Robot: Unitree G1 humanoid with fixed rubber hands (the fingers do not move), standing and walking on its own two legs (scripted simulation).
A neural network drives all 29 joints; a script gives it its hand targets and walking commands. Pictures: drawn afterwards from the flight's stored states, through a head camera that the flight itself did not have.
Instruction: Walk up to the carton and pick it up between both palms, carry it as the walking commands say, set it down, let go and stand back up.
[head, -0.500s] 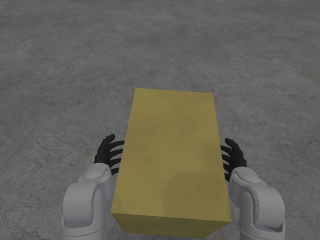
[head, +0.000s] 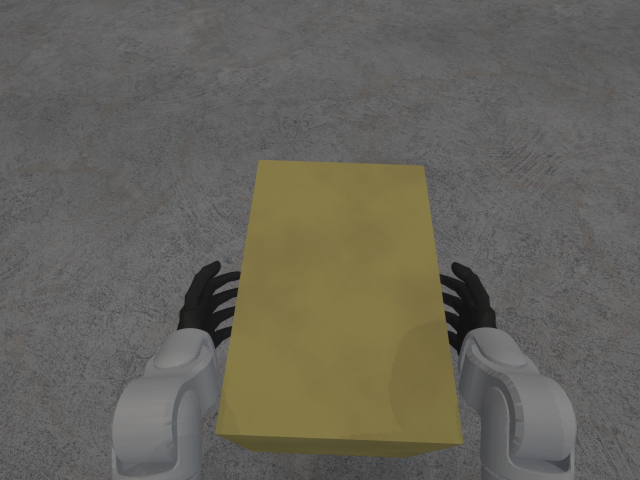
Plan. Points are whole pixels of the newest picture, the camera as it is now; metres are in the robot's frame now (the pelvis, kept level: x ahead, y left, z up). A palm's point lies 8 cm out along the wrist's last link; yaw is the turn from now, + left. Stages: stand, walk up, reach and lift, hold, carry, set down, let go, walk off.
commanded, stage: carry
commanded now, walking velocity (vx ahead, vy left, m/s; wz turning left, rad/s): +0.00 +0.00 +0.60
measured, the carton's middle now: (334, 315) +0.30 +0.00 +0.03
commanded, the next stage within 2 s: none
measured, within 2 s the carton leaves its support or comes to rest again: neither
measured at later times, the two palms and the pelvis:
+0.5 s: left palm (100, 423) +0.17 +0.24 +0.07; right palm (374, 335) +0.26 -0.04 +0.07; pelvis -0.01 +0.03 +0.00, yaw +18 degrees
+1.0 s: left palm out of the picture +0.11 +0.28 +0.11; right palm (294, 302) +0.28 +0.05 +0.10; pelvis -0.01 +0.03 +0.01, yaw +37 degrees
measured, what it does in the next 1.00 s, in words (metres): steps on the spot, turning left: right foot, then left foot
